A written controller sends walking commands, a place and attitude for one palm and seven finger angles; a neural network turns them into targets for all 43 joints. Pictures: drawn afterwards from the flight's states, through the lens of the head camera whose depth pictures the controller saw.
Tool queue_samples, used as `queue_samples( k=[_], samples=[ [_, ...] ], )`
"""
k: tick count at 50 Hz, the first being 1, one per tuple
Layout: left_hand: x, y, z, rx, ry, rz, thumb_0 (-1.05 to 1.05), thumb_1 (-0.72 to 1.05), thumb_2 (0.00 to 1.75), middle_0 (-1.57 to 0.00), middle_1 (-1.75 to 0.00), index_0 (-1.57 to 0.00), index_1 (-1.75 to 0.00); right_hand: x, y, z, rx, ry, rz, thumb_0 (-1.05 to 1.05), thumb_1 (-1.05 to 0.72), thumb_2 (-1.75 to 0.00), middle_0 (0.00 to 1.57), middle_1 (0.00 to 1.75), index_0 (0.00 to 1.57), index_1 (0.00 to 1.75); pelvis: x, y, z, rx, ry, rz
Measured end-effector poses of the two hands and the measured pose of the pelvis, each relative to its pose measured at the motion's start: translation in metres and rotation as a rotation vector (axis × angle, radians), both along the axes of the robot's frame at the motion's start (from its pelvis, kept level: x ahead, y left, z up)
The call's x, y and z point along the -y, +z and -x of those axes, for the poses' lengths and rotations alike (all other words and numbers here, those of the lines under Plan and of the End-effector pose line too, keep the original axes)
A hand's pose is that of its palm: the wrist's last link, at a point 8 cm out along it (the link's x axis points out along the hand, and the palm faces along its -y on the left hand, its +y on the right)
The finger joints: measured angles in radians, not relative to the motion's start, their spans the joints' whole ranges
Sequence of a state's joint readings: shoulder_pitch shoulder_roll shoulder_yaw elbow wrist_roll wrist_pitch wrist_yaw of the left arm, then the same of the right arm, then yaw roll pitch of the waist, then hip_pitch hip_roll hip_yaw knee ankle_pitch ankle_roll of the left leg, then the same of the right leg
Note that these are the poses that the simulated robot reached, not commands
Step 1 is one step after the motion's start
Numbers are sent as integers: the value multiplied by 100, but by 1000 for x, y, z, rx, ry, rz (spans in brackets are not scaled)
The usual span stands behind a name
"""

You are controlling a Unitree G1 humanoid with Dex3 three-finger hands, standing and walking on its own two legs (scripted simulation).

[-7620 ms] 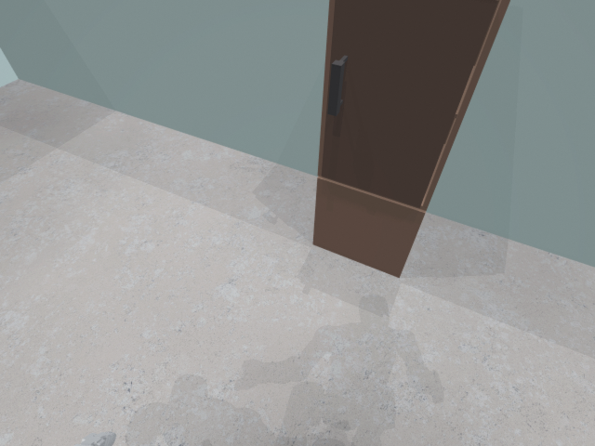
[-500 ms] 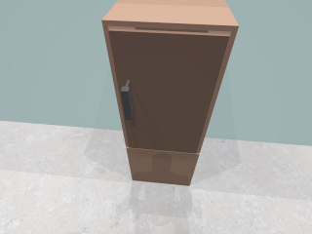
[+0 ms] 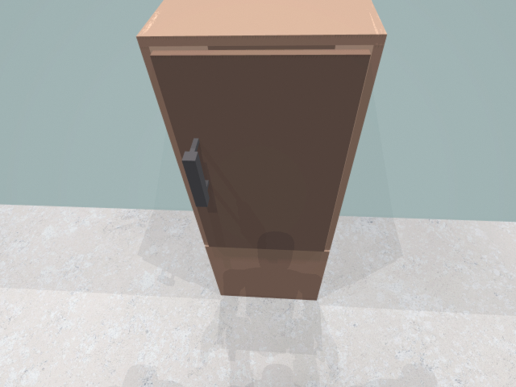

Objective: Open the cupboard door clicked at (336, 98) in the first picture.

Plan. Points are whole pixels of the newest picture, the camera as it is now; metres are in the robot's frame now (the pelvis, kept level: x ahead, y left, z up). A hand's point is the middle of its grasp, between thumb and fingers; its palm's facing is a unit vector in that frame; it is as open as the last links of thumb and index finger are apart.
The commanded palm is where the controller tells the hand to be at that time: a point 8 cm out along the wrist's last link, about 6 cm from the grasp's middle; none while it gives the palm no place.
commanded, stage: come to a stop and stand still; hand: left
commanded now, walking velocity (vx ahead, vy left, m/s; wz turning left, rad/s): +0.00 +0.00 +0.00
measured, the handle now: (199, 173) +0.52 +0.16 +0.01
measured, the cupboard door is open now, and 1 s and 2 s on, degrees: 0 0 0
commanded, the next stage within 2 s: look again from close up in 0.72 s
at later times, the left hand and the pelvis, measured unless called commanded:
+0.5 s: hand out of the picture +0.06 +0.15 -0.17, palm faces +0.02 -0.97 -0.23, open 7.3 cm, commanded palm none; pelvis +0.03 -0.04 +0.00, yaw +1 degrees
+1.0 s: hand out of the picture +0.05 +0.14 -0.17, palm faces +0.04 -0.98 -0.21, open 7.4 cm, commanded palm none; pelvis +0.03 -0.04 +0.00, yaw +1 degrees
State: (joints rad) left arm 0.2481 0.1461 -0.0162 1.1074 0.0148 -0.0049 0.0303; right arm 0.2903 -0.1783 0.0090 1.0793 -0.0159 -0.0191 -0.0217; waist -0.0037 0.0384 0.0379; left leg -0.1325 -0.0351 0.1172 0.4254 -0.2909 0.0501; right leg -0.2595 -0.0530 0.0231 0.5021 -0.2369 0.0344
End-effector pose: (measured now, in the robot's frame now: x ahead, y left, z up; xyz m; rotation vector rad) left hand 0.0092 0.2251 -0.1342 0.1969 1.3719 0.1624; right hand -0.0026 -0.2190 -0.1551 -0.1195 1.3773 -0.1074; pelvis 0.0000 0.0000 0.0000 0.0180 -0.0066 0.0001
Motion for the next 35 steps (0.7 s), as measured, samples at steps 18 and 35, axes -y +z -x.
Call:
queue_samples(
  k=[18,35],
  samples=[
    [23,0,-48,62,-4,-2,0,92,90,-20,-30,-20,-29,26,2,-26,-11,-7,11,0,-91,-90,20,30,20,30,28,1,-24,-8,8,5],
    [40,-5,-31,10,31,19,0,91,90,-20,-30,-20,-29,50,8,-43,-12,10,46,0,-91,-90,19,30,20,30,44,2,-32,-9,18,13]
  ],
)
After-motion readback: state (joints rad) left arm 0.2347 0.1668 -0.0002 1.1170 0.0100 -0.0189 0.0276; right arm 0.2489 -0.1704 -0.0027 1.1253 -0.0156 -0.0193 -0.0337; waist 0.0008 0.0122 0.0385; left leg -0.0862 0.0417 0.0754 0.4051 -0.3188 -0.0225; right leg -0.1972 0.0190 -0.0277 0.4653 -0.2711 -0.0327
